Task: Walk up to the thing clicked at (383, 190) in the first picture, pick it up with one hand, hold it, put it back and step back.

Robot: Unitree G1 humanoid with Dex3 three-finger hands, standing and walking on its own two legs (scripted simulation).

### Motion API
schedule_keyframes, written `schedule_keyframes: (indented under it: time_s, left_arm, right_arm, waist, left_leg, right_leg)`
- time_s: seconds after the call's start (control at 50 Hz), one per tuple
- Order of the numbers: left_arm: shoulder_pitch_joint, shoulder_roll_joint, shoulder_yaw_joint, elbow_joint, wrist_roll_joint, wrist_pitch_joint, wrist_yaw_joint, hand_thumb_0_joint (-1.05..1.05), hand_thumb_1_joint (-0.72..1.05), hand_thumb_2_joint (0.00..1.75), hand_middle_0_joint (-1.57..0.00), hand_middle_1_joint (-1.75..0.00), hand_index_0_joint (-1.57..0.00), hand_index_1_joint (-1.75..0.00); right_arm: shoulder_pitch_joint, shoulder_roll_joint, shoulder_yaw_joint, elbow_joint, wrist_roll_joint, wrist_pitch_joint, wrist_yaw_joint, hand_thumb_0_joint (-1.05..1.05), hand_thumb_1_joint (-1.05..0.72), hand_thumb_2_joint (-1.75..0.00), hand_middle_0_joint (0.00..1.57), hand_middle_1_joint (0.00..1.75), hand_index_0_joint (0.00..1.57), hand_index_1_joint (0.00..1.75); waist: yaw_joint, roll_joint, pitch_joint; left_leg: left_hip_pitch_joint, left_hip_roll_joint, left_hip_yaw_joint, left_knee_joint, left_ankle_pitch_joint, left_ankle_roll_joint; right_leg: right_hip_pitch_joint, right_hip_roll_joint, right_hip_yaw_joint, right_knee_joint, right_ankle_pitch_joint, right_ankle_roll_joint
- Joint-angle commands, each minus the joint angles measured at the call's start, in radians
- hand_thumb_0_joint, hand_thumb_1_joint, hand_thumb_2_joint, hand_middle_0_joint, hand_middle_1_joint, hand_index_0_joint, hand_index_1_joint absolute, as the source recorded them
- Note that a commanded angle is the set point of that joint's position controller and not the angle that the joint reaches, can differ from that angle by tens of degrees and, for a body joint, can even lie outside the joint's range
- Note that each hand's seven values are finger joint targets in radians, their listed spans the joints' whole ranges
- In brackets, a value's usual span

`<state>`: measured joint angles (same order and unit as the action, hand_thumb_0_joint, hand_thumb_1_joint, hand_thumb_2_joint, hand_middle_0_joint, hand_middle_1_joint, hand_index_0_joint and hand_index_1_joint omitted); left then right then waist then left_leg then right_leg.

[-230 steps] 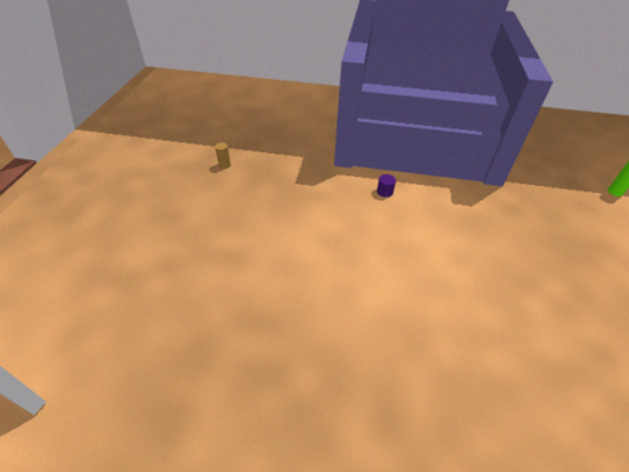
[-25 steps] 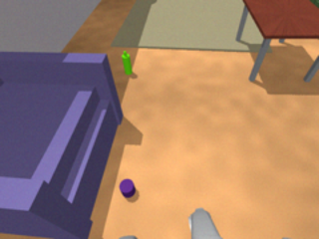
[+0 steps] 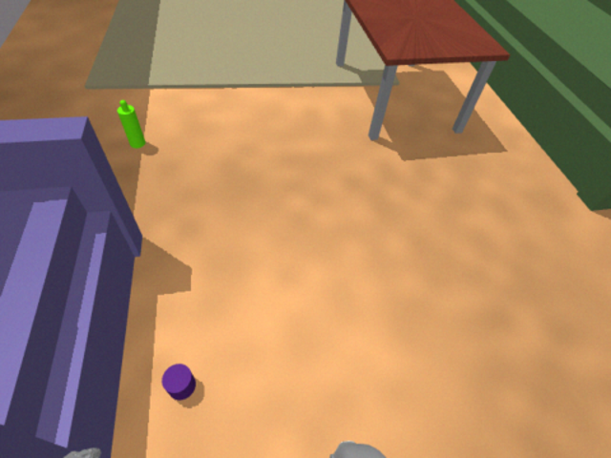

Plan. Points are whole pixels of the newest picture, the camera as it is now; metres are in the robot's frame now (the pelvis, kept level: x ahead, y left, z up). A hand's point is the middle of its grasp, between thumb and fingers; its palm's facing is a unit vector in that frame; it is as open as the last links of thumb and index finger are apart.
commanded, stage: walk up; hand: left
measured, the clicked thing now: (179, 382) +0.45 +0.30 -0.72
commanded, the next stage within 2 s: stand in 1.36 s
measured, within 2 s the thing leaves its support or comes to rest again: neither
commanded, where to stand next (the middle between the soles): +0.10 -0.03 m, yaw +3 degrees
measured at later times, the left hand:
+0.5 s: hand out of the picture +0.14 +0.23 -0.15, palm faces -0.01 -0.94 -0.34, open 7.4 cm
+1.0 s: hand out of the picture +0.14 +0.24 -0.14, palm faces +0.03 -0.94 -0.33, open 7.4 cm
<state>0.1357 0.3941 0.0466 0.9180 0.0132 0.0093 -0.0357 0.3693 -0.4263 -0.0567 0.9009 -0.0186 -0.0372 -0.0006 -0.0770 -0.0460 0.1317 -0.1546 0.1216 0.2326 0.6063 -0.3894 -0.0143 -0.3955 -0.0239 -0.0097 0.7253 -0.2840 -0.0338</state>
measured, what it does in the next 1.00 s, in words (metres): steps on the spot: right foot, then left foot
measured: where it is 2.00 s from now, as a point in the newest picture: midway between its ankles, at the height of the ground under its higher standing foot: outside the picture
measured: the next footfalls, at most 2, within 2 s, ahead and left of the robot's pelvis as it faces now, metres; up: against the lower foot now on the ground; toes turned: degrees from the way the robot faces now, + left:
right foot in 0.04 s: +0.10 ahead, -0.12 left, +0.00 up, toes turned -1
left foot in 0.32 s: +0.10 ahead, +0.12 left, +0.00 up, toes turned +0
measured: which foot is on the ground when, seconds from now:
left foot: down 0.00-0.04, up 0.06-0.30, down 0.32-1.00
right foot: up 0.00-0.02, down 0.04-1.00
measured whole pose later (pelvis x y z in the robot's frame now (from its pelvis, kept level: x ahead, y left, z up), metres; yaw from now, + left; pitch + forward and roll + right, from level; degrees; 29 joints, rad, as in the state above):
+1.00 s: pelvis +0.04 -0.02 +0.02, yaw +1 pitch -2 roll +0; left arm 0.02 0.35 0.04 1.14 0.01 0.01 -0.02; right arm 0.06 -0.36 0.01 1.11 0.00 -0.02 0.01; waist 0.00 0.01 0.07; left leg -0.21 0.03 -0.02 0.42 -0.18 -0.03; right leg -0.18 0.00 -0.06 0.40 -0.19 -0.02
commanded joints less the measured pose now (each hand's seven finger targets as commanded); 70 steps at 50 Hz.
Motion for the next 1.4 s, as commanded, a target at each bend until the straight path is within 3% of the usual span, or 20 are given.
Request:
schedule_keyframes:
  time_s: [0.0,0.02,0.04,0.08,0.12,0.16,0.2,0.26,0.28,0.3,0.32,0.34,0.38,0.4,0.46,0.72,0.92,1.3,1.34,1.38]
  left_arm:
    - [0.128,0.222,0.079,-0.004,0.006,-0.044,0.030,0.00,0.90,0.90,-0.20,-0.30,-0.20,-0.30]
    - [0.148,0.308,0.101,-0.015,0.013,-0.054,0.042,0.00,0.90,0.90,-0.20,-0.30,-0.20,-0.30]
    - [0.115,0.340,0.097,-0.036,0.003,-0.051,0.047,0.00,0.90,0.90,-0.20,-0.30,-0.20,-0.30]
    - [0.037,0.289,0.084,-0.047,-0.013,-0.045,0.051,0.00,0.90,0.90,-0.20,-0.30,-0.20,-0.30]
    - [-0.040,0.240,0.067,-0.062,-0.003,-0.047,0.055,0.00,0.90,0.90,-0.20,-0.30,-0.20,-0.30]
    - [-0.081,0.204,0.057,-0.063,0.004,-0.048,0.051,0.00,0.90,0.90,-0.20,-0.30,-0.20,-0.30]
    - [-0.087,0.202,0.054,-0.052,0.008,-0.045,0.050,0.00,0.90,0.90,-0.20,-0.30,-0.20,-0.30]
    - [-0.131,0.207,0.051,-0.037,-0.011,-0.030,0.045,0.00,0.90,0.90,-0.20,-0.30,-0.20,-0.30]
    - [-0.129,0.183,0.042,-0.034,-0.018,-0.024,0.042,0.00,0.90,0.90,-0.20,-0.30,-0.20,-0.30]
    - [-0.126,0.154,0.032,-0.033,-0.024,-0.022,0.042,0.00,0.90,0.90,-0.20,-0.30,-0.20,-0.30]
    - [-0.101,0.148,0.031,-0.010,-0.030,-0.017,0.042,0.00,0.90,0.90,-0.20,-0.30,-0.20,-0.30]
    - [-0.104,0.163,0.037,0.025,-0.021,-0.016,0.044,0.00,0.90,0.90,-0.20,-0.30,-0.20,-0.30]
    - [-0.101,0.170,0.037,0.047,-0.013,-0.025,0.040,0.00,0.90,0.90,-0.20,-0.30,-0.20,-0.30]
    - [-0.128,0.184,0.038,0.055,-0.014,-0.030,0.037,0.00,0.90,0.90,-0.20,-0.30,-0.20,-0.30]
    - [-0.152,0.193,0.028,0.074,-0.015,-0.037,0.037,0.00,0.90,0.90,-0.20,-0.30,-0.20,-0.30]
    - [-0.183,0.169,0.026,0.148,-0.013,-0.029,0.033,0.00,0.90,0.90,-0.20,-0.30,-0.20,-0.30]
    - [-0.182,0.167,0.032,0.151,-0.008,-0.022,0.027,0.00,0.90,0.90,-0.20,-0.30,-0.20,-0.30]
    - [-0.141,0.161,0.033,0.149,-0.010,-0.021,0.030,0.00,0.90,0.90,-0.20,-0.30,-0.20,-0.30]
    - [-0.130,0.139,0.014,0.164,-0.006,-0.028,0.029,0.00,0.90,0.90,-0.20,-0.30,-0.20,-0.30]
    - [-0.143,0.144,0.011,0.167,-0.002,-0.033,0.029,0.00,0.90,0.90,-0.20,-0.30,-0.20,-0.30]
  right_arm:
    - [-0.028,-0.154,-0.021,-0.077,0.013,-0.009,-0.012,0.00,-0.90,-0.90,0.20,0.30,0.20,0.30]
    - [-0.004,-0.090,0.004,-0.098,0.019,-0.011,-0.009,0.00,-0.90,-0.90,0.20,0.30,0.20,0.30]
    - [-0.068,-0.164,-0.020,-0.094,0.022,0.004,-0.022,0.00,-0.90,-0.90,0.20,0.30,0.20,0.30]
    - [-0.058,-0.201,-0.031,-0.048,0.026,0.011,-0.027,0.00,-0.90,-0.90,0.20,0.30,0.20,0.30]
    - [-0.016,-0.191,-0.022,-0.004,0.027,0.006,-0.025,0.00,-0.90,-0.90,0.20,0.30,0.20,0.30]
    - [0.012,-0.174,-0.016,0.034,0.017,0.004,-0.019,0.00,-0.90,-0.90,0.20,0.30,0.20,0.30]
    - [-0.010,-0.152,-0.011,0.045,0.016,0.001,-0.017,0.00,-0.90,-0.90,0.20,0.30,0.20,0.30]
    - [-0.044,-0.147,-0.015,0.064,0.010,-0.011,-0.020,0.00,-0.90,-0.90,0.20,0.30,0.20,0.30]
    - [-0.065,-0.162,-0.017,0.063,-0.001,-0.016,-0.022,0.00,-0.90,-0.90,0.20,0.30,0.20,0.30]
    - [-0.101,-0.191,-0.023,0.055,-0.004,-0.021,-0.023,0.00,-0.90,-0.90,0.20,0.30,0.20,0.30]
    - [-0.185,-0.243,-0.024,0.038,0.006,-0.025,-0.017,0.00,-0.90,-0.90,0.20,0.30,0.20,0.30]
    - [-0.224,-0.233,-0.017,0.048,0.010,-0.022,-0.012,0.00,-0.90,-0.90,0.20,0.30,0.20,0.30]
    - [-0.245,-0.183,0.004,0.062,0.013,-0.019,-0.010,0.00,-0.90,-0.90,0.20,0.30,0.20,0.30]
    - [-0.240,-0.167,0.009,0.073,0.013,-0.016,-0.010,0.00,-0.90,-0.90,0.20,0.30,0.20,0.30]
    - [-0.233,-0.162,0.010,0.103,0.017,-0.015,-0.009,0.00,-0.90,-0.90,0.20,0.30,0.20,0.30]
    - [-0.327,-0.152,0.023,0.152,0.020,-0.003,-0.007,0.00,-0.90,-0.90,0.20,0.30,0.20,0.30]
    - [-0.355,-0.149,0.021,0.149,0.016,-0.004,-0.005,0.00,-0.90,-0.90,0.20,0.30,0.20,0.30]
    - [-0.348,-0.141,0.020,0.146,0.016,-0.002,-0.005,0.00,-0.90,-0.90,0.20,0.30,0.20,0.30]
    - [-0.343,-0.126,0.024,0.164,-0.001,0.002,-0.005,0.00,-0.90,-0.90,0.20,0.30,0.20,0.30]
    - [-0.352,-0.133,0.022,0.168,-0.004,0.004,-0.005,0.00,-0.90,-0.90,0.20,0.30,0.20,0.30]
  waist:
    - [0.116,0.023,-0.188]
    - [0.120,-0.205,-0.201]
    - [0.139,-0.135,-0.183]
    - [0.107,-0.021,-0.116]
    - [0.066,-0.078,-0.092]
    - [0.057,-0.100,-0.103]
    - [0.065,-0.133,-0.110]
    - [0.044,-0.121,-0.133]
    - [0.045,-0.072,-0.125]
    - [0.056,0.007,-0.127]
    - [0.096,0.122,-0.115]
    - [0.104,0.124,-0.115]
    - [0.110,0.066,-0.146]
    - [0.090,0.053,-0.132]
    - [0.063,0.050,-0.187]
    - [0.070,0.035,-0.202]
    - [0.076,0.038,-0.175]
    - [0.083,0.056,-0.188]
    - [0.077,0.085,-0.231]
    - [0.077,0.083,-0.175]
  left_leg:
    - [-0.170,0.101,-0.103,0.180,0.321,0.093]
    - [-0.365,-0.016,-0.088,0.359,-0.026,0.039]
    - [-0.386,-0.064,-0.187,0.448,-0.257,0.029]
    - [-0.395,-0.034,-0.287,0.500,-0.225,0.035]
    - [-0.343,-0.033,-0.275,0.387,-0.136,0.037]
    - [-0.237,-0.044,-0.244,0.284,-0.061,0.024]
    - [-0.169,-0.057,-0.223,0.158,-0.024,0.018]
    - [-0.030,-0.092,-0.200,-0.033,0.162,0.023]
    - [0.001,-0.067,-0.252,-0.079,0.236,0.026]
    - [-0.006,0.014,-0.364,-0.145,0.236,0.046]
    - [-0.151,0.111,-0.519,-0.214,0.163,0.104]
    - [-0.241,0.135,-0.529,-0.238,0.108,0.134]
    - [-0.217,0.048,-0.406,-0.176,0.159,0.075]
    - [-0.207,0.001,-0.355,-0.151,0.168,0.052]
    - [-0.069,-0.021,-0.312,-0.131,0.250,0.043]
    - [-0.026,0.001,-0.310,-0.202,0.326,0.035]
    - [-0.042,0.000,-0.327,-0.254,0.271,0.028]
    - [-0.047,0.004,-0.348,-0.270,0.332,0.031]
    - [0.012,0.008,-0.343,-0.303,0.279,0.028]
    - [-0.019,0.005,-0.355,-0.328,0.232,0.024]
  right_leg:
    - [0.377,-0.002,0.079,-0.256,0.057,-0.040]
    - [0.464,-0.206,0.431,-0.341,0.070,-0.117]
    - [0.354,-0.343,0.639,-0.411,-0.028,-0.273]
    - [0.266,-0.284,0.472,-0.386,-0.067,-0.258]
    - [0.171,-0.212,0.333,-0.357,-0.041,-0.198]
    - [0.081,-0.170,0.240,-0.344,0.024,-0.173]
    - [0.038,-0.175,0.219,-0.326,0.073,-0.161]
    - [-0.020,-0.169,0.198,-0.236,0.124,-0.124]
    - [-0.065,-0.161,0.196,-0.208,0.118,-0.087]
    - [-0.076,-0.122,0.165,-0.175,0.077,-0.055]
    - [0.036,-0.030,0.091,-0.134,-0.029,-0.010]
    - [0.162,-0.012,0.068,-0.113,-0.078,-0.007]
    - [0.213,-0.060,0.125,-0.211,0.009,-0.022]
    - [0.194,-0.087,0.159,-0.249,0.039,-0.031]
    - [0.156,-0.129,0.175,-0.285,0.145,-0.038]
    - [0.232,-0.117,0.117,-0.381,0.152,-0.007]
    - [0.244,-0.108,0.100,-0.423,0.075,0.001]
    - [0.302,-0.107,0.070,-0.404,0.163,0.009]
    - [0.301,-0.117,0.083,-0.434,0.124,0.009]
    - [0.288,-0.109,0.080,-0.447,0.094,0.015]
